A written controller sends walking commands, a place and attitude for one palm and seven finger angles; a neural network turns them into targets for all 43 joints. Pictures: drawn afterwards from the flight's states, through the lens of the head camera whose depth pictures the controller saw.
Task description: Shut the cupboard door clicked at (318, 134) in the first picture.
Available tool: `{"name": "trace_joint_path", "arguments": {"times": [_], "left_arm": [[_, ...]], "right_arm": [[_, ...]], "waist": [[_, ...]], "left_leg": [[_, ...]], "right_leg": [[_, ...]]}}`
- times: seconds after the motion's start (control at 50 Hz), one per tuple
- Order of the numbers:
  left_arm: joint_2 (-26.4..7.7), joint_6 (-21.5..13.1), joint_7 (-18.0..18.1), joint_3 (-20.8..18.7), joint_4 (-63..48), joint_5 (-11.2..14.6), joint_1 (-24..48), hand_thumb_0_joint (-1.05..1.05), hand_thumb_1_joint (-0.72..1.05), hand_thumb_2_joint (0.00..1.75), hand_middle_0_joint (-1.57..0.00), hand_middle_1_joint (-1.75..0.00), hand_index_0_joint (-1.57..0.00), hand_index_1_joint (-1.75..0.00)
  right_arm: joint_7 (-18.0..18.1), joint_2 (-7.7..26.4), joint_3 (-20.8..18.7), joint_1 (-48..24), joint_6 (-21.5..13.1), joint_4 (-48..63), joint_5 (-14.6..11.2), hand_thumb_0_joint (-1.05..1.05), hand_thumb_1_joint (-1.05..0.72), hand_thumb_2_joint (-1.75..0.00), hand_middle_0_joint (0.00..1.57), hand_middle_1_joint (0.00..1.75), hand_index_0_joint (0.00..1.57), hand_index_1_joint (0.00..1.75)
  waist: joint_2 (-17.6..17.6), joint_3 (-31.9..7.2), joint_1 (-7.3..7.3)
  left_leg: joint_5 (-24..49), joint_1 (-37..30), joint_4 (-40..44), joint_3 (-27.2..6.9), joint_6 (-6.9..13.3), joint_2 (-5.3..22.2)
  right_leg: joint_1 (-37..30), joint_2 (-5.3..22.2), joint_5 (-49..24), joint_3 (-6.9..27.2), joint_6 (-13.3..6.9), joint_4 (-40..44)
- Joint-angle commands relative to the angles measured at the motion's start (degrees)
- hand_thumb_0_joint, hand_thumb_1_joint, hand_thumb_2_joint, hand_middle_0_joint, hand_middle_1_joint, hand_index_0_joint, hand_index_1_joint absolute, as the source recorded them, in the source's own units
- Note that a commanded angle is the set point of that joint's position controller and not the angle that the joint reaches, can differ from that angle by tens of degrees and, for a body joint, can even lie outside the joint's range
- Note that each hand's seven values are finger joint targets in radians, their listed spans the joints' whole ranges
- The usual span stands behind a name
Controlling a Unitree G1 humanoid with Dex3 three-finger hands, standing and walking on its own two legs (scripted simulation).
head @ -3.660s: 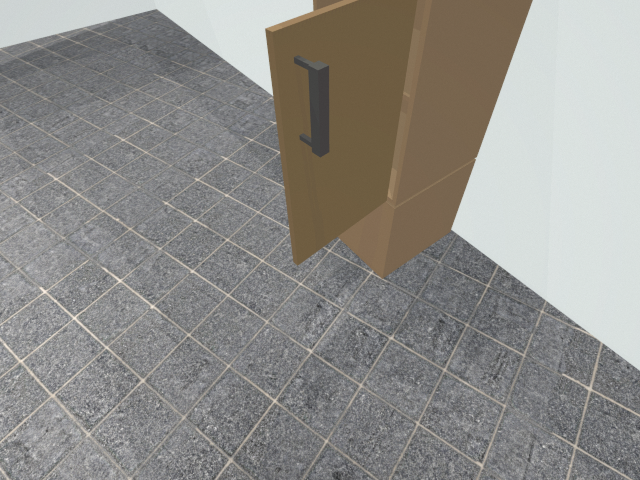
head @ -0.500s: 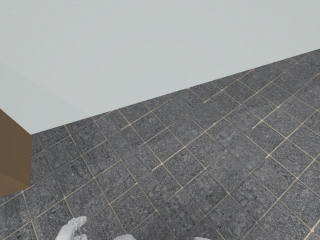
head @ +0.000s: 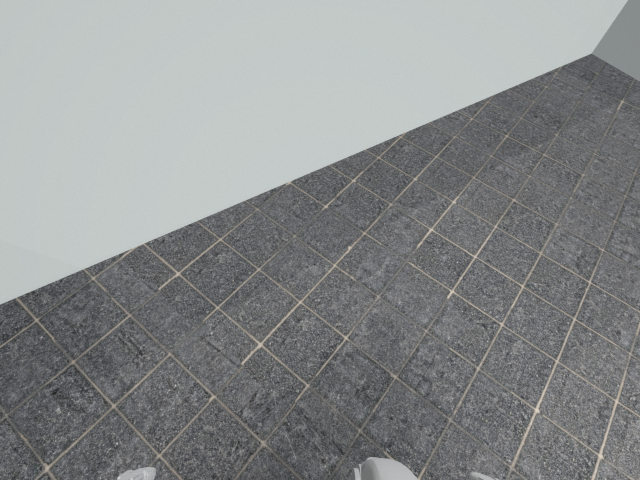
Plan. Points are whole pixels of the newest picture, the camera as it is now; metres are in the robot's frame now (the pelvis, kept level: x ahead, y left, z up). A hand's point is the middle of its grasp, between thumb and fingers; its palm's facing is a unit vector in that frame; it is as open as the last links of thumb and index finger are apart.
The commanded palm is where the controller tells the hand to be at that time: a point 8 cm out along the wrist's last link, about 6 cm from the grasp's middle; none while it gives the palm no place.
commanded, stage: walk around to get in front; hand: left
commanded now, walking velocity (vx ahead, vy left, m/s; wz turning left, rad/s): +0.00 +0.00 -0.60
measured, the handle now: out of the picture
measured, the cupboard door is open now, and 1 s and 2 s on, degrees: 96 96 96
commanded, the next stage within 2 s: walk to a spot facing it in 1.52 s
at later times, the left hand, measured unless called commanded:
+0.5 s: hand (244, 443) +0.18 +0.11 -0.16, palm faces -0.28 -0.94 -0.22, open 7.3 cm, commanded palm none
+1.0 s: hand (327, 308) +0.40 +0.01 -0.17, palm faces -0.60 -0.79 -0.15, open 7.4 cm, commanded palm none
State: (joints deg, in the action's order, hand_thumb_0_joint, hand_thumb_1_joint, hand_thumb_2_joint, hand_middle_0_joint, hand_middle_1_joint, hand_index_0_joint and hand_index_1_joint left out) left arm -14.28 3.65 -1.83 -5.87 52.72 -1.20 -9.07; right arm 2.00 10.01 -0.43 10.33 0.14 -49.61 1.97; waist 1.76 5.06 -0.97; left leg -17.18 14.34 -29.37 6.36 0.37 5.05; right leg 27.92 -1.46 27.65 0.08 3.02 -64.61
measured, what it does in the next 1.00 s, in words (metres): walks ahead, turning right: right foot, then left foot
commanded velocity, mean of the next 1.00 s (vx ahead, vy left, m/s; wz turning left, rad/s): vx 0.21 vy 0.00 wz -0.60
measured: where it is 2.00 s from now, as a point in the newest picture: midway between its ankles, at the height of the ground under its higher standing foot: (458, 380)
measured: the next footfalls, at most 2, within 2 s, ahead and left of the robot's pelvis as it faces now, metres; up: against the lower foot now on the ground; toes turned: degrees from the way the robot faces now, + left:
right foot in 0.24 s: +0.04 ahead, -0.15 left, +0.00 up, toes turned -15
left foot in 0.64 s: +0.18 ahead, +0.05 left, +0.00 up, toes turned -18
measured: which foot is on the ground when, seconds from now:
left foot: down 0.00-0.24, up 0.26-0.62, down 0.64-1.00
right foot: up 0.00-0.22, down 0.24-0.64, up 0.66-1.00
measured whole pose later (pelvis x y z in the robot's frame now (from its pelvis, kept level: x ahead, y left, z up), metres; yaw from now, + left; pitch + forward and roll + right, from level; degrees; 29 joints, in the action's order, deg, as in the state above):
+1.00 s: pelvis +0.19 -0.08 +0.00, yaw -36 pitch +2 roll -2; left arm -13.0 1.9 -3.8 -5.2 54.1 -1.7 -5.6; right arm 1.6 8.8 -0.3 25.6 -3.2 -58.1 2.4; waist 0.4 5.0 2.1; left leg -21.9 -0.8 -20.4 17.3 -1.6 6.2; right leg 37.0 3.3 11.3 -5.6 0.0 -55.2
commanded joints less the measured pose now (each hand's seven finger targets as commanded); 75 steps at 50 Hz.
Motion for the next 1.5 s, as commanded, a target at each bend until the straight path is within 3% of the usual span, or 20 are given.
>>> {"name": "trace_joint_path", "arguments": {"times": [0.0, 0.12, 0.18, 0.22, 0.24, 0.34, 0.52, 0.58, 0.6, 0.62, 0.64, 0.68, 0.78, 0.96, 1.04, 1.08, 1.1, 1.12, 1.24, 1.48], "left_arm": [[-1.75, -1.25, -0.57, 0.07, -6.04, -0.11, 2.49, 0.00, 0.90, 0.90, -0.20, -0.30, -0.20, -0.30], [-1.66, -1.84, -0.84, 0.75, -6.65, -0.11, 4.74, 0.00, 0.90, 0.90, -0.20, -0.30, -0.20, -0.30], [-3.97, -2.30, -0.50, -0.03, -4.65, -0.17, -2.20, 0.00, 0.90, 0.90, -0.20, -0.30, -0.20, -0.30], [-15.83, -3.59, 1.36, -2.50, -1.71, -0.35, -12.20, 0.00, 0.90, 0.90, -0.20, -0.30, -0.20, -0.30], [-15.61, -3.28, 2.28, -2.15, -1.52, 0.47, -11.83, 0.00, 0.90, 0.90, -0.20, -0.30, -0.20, -0.30], [-8.15, -3.49, 2.67, -0.18, -5.18, 0.27, -0.30, 0.00, 0.90, 0.90, -0.20, -0.30, -0.20, -0.30], [-9.96, -4.82, 1.30, -1.15, -2.02, -0.44, -5.69, 0.00, 0.90, 0.90, -0.20, -0.30, -0.20, -0.30], [-9.08, -4.73, 0.96, -1.23, -2.69, 0.04, -1.64, 0.00, 0.90, 0.90, -0.20, -0.30, -0.20, -0.30], [-6.26, -4.75, 0.72, -0.54, -3.67, 0.20, -0.03, 0.00, 0.90, 0.90, -0.20, -0.30, -0.20, -0.30], [-1.63, -4.72, 0.08, 0.39, -4.78, 0.76, -0.49, 0.00, 0.90, 0.90, -0.20, -0.30, -0.20, -0.30], [-2.41, -4.94, -0.10, 0.50, -6.82, 0.41, 3.08, 0.00, 0.90, 0.90, -0.20, -0.30, -0.20, -0.30], [-3.74, -4.89, -0.94, -0.54, -5.24, -1.04, 3.35, 0.00, 0.90, 0.90, -0.20, -0.30, -0.20, -0.30], [0.91, -3.68, -1.89, 0.58, -2.53, -0.64, -0.10, 0.00, 0.90, 0.90, -0.20, -0.30, -0.20, -0.30], [2.75, -3.63, -2.36, 2.17, -5.81, -0.42, 12.98, 0.00, 0.90, 0.90, -0.20, -0.30, -0.20, -0.30], [-0.23, -4.13, -1.64, 1.19, -3.47, -0.28, 3.45, 0.00, 0.90, 0.90, -0.20, -0.30, -0.20, -0.30], [-5.32, -5.24, -0.86, -0.60, 1.43, -0.55, -13.31, 0.00, 0.90, 0.90, -0.20, -0.30, -0.20, -0.30], [-12.26, -5.74, 0.04, -2.08, 2.29, -0.38, -19.06, 0.00, 0.90, 0.90, -0.20, -0.30, -0.20, -0.30], [-14.86, -5.33, 1.12, -2.47, 2.17, 1.29, -17.73, 0.00, 0.90, 0.90, -0.20, -0.30, -0.20, -0.30], [-4.20, -7.48, 1.86, 1.00, -0.98, 0.44, -2.27, 0.00, 0.90, 0.90, -0.20, -0.30, -0.20, -0.30], [-1.78, -9.23, 2.81, 1.96, 6.34, 0.49, -19.44, 0.00, 0.90, 0.90, -0.20, -0.30, -0.20, -0.30]], "right_arm": [[1.15, 11.77, -4.04, 7.03, -0.78, 1.54, -0.09, 0.00, -0.90, -0.90, 0.20, 0.30, 0.20, 0.30], [0.00, 13.72, -5.20, 7.90, -0.13, 0.54, 0.02, 0.00, -0.90, -0.90, 0.20, 0.30, 0.20, 0.30], [-0.37, 14.50, -5.43, 4.62, 0.20, 1.19, -0.44, 0.00, -0.90, -0.90, 0.20, 0.30, 0.20, 0.30], [-0.94, 7.57, -3.64, -0.34, 0.61, 5.98, -1.40, 0.00, -0.90, -0.90, 0.20, 0.30, 0.20, 0.30], [-0.27, 9.25, -3.58, -0.21, 1.64, 5.27, -1.60, 0.00, -0.90, -0.90, 0.20, 0.30, 0.20, 0.30], [-1.46, 9.04, -4.04, 0.95, 2.12, 2.24, -0.63, 0.00, -0.90, -0.90, 0.20, 0.30, 0.20, 0.30], [-2.14, 7.40, -3.91, -4.33, -0.72, 4.20, -1.04, 0.00, -0.90, -0.90, 0.20, 0.30, 0.20, 0.30], [-1.54, 7.92, -3.87, 2.64, -1.94, 1.95, -1.07, 0.00, -0.90, -0.90, 0.20, 0.30, 0.20, 0.30], [-0.80, 10.52, -4.39, 8.76, -2.53, -0.12, -0.96, 0.00, -0.90, -0.90, 0.20, 0.30, 0.20, 0.30], [-0.40, 16.71, -5.93, 15.21, -2.83, -1.64, 0.08, 0.00, -0.90, -0.90, 0.20, 0.30, 0.20, 0.30], [0.01, 18.79, -5.80, 19.04, -2.80, -1.82, 0.52, 0.00, -0.90, -0.90, 0.20, 0.30, 0.20, 0.30], [-0.39, 13.20, -4.11, 12.04, -2.92, 0.19, 0.46, 0.00, -0.90, -0.90, 0.20, 0.30, 0.20, 0.30], [0.36, 7.75, -2.16, 14.09, -4.64, -2.31, -0.26, 0.00, -0.90, -0.90, 0.20, 0.30, 0.20, 0.30], [0.18, 7.41, -2.05, 21.09, -3.96, -7.13, 0.40, 0.00, -0.90, -0.90, 0.20, 0.30, 0.20, 0.30], [0.11, 10.75, -2.69, 18.44, -3.74, -6.84, -0.07, 0.00, -0.90, -0.90, 0.20, 0.30, 0.20, 0.30], [-0.62, 11.65, -2.80, 12.80, -3.82, -4.75, -1.11, 0.00, -0.90, -0.90, 0.20, 0.30, 0.20, 0.30], [-0.98, 7.15, -2.05, 13.46, -3.70, -2.58, -2.35, 0.00, -0.90, -0.90, 0.20, 0.30, 0.20, 0.30], [-0.94, 7.04, -2.39, 9.71, -3.24, -0.50, -2.46, 0.00, -0.90, -0.90, 0.20, 0.30, 0.20, 0.30], [-1.52, 4.88, -3.09, 12.30, -0.71, -4.38, -0.28, 0.00, -0.90, -0.90, 0.20, 0.30, 0.20, 0.30], [-2.69, 4.31, -2.69, -9.68, -1.63, 1.64, -0.90, 0.00, -0.90, -0.90, 0.20, 0.30, 0.20, 0.30]], "waist": [[-12.82, -8.68, 2.85], [-16.19, -7.58, 4.08], [-10.98, -8.11, -0.82], [17.78, -11.39, -5.67], [14.28, -10.98, -5.31], [9.00, -6.65, 0.64], [7.20, -4.76, -1.99], [5.35, -4.19, 2.64], [-1.68, -5.63, 5.75], [-20.94, -9.08, 8.34], [-21.65, -7.96, 9.65], [-9.98, 0.21, 5.30], [-10.80, -3.15, 2.60], [-11.41, 1.18, 5.13], [-11.43, -3.76, -0.48], [-7.16, -11.56, -9.30], [6.88, -17.90, -10.71], [8.99, -17.49, -9.02], [1.45, -1.99, 3.11], [5.28, -3.68, -2.32]], "left_leg": [[41.21, -15.44, 5.60, -3.95, 5.21, 12.92], [37.54, -12.79, 2.98, 0.61, 4.39, 14.99], [28.03, -3.49, -6.51, 3.16, 0.52, 13.95], [-20.55, 20.14, -34.56, 4.59, -5.40, -0.17], [-21.22, 21.05, -39.19, -5.15, -4.57, 1.53], [-4.82, 17.78, -35.72, -5.18, -5.80, 1.80], [-7.64, 13.14, -13.16, -3.40, -5.21, -2.39], [0.27, -4.16, 1.05, -1.81, -4.54, -4.11], [-1.17, -15.92, 7.15, -4.48, -3.67, -0.22], [-14.65, -24.58, 13.66, -23.43, 0.21, 15.37], [-18.02, -21.52, 19.07, -35.15, 5.49, 25.83], [-13.85, -8.79, 20.63, -27.38, 5.08, 21.45], [31.42, -14.88, 12.77, -1.87, -1.25, 12.72], [38.77, -18.84, 12.42, 7.18, 2.35, 14.18], [62.59, -16.15, -0.76, 10.13, 1.89, 15.50], [51.98, -1.70, -22.96, 11.83, -1.19, 12.12], [-6.43, 18.35, -44.25, 9.99, -4.38, 1.54], [-18.35, 25.93, -56.15, -0.11, -3.82, -0.28], [2.50, 16.30, -40.32, -6.20, -4.07, 5.25], [6.46, 31.38, -25.41, -2.98, -3.90, -0.14]], "right_leg": [[5.78, 3.02, -2.40, -2.18, 0.54, 2.91], [-3.67, 1.92, -3.22, -7.22, -1.19, 21.12], [-18.53, 1.98, -16.58, -6.77, -3.32, 36.14], [-32.77, 25.26, -53.25, 24.72, -14.05, 42.88], [-29.09, 25.88, -46.13, 22.89, -17.24, 43.62], [-18.03, 14.06, -22.34, 14.17, -12.20, 47.45], [-20.18, 13.75, -11.07, 21.33, -14.56, 48.10], [-8.10, 10.02, -7.58, 19.44, -11.44, 43.55], [0.64, 5.90, -4.06, 15.54, -8.75, 36.95], [11.65, -2.76, 4.07, 5.99, -5.10, 18.68], [16.12, -1.09, 7.11, 1.90, -3.83, 4.57], [14.83, 4.08, -2.56, 3.32, -3.54, -4.41], [15.45, 4.60, -13.69, -1.32, -2.30, -8.56], [12.94, 4.28, -16.45, -8.52, -4.22, 16.88], [-6.22, -1.35, -11.34, -11.79, -8.34, 23.58], [-33.52, 0.41, -16.75, -8.26, -11.53, 31.10], [-48.24, 19.11, -17.05, 21.82, -18.78, 36.92], [-44.32, 26.24, -16.33, 37.34, -21.57, 46.06], [-9.55, 14.39, -16.18, 12.72, -11.27, 54.97], [-36.38, 11.37, -63.44, 11.02, -7.99, 46.31]]}}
